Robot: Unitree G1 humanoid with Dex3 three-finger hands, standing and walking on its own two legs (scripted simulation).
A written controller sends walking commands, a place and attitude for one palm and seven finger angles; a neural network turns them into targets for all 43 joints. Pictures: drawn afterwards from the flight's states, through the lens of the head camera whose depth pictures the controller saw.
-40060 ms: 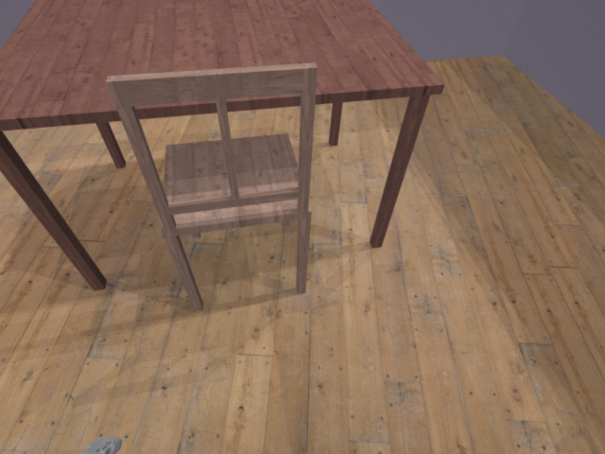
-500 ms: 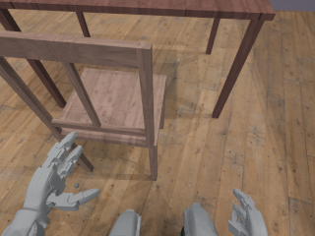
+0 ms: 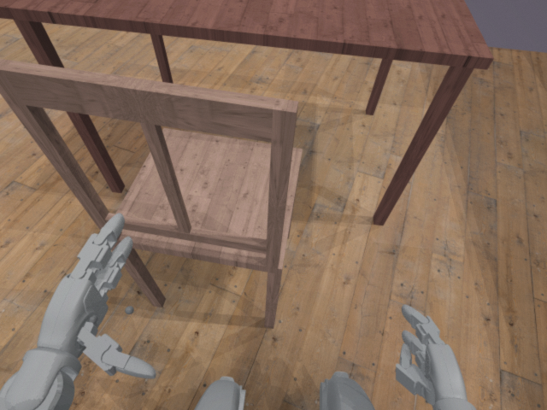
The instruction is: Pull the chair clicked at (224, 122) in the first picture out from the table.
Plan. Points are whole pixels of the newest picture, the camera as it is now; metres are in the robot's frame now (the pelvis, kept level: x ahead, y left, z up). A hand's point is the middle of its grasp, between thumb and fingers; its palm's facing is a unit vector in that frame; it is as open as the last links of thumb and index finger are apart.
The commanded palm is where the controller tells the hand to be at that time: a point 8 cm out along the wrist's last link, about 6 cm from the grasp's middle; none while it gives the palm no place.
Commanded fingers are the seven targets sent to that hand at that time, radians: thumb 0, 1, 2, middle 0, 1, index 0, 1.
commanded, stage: raise the hand toward the chair's back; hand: left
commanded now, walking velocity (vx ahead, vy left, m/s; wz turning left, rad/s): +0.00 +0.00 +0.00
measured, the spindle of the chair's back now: (170, 185) +0.46 +0.21 +0.02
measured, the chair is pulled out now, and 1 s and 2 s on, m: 0.30 0.30 0.30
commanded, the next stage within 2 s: aim the fingers beside a spindle in 0.72 s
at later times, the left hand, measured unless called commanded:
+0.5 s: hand (137, 289) +0.26 +0.20 +0.06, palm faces -0.10 -0.99 -0.06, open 16.9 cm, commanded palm +0.24 +0.25 +0.06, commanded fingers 0.00 -0.50 0.30 -0.06 -0.08 -0.06 -0.08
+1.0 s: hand (142, 295) +0.25 +0.19 +0.05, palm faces -0.10 -0.99 -0.08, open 16.9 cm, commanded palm +0.24 +0.25 +0.06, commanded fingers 0.00 -0.50 0.30 -0.06 -0.08 -0.06 -0.08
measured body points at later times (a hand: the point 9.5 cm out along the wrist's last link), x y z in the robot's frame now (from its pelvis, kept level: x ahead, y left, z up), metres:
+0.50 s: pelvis +0.02 -0.01 +0.01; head +0.09 +0.01 +0.45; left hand +0.26 +0.25 +0.07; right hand +0.19 -0.25 -0.06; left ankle +0.00 +0.13 -0.64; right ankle +0.06 -0.16 -0.64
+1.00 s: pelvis +0.00 -0.02 +0.00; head +0.07 -0.01 +0.44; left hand +0.25 +0.24 +0.06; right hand +0.19 -0.26 -0.07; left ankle +0.00 +0.13 -0.64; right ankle +0.06 -0.16 -0.64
